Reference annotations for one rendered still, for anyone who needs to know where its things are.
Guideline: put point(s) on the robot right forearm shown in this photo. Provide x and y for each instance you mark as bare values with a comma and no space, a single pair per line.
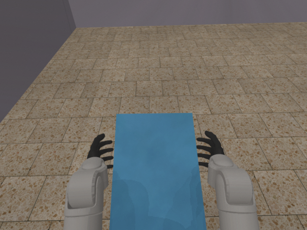
234,194

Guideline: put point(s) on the robot right hand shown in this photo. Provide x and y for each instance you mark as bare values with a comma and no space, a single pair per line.
214,149

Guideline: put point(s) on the robot left forearm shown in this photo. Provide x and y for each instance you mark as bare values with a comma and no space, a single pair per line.
84,200

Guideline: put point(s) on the robot left hand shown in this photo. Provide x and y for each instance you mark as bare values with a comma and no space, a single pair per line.
95,149

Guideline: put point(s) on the carton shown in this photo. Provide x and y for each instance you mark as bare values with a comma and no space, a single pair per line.
156,182

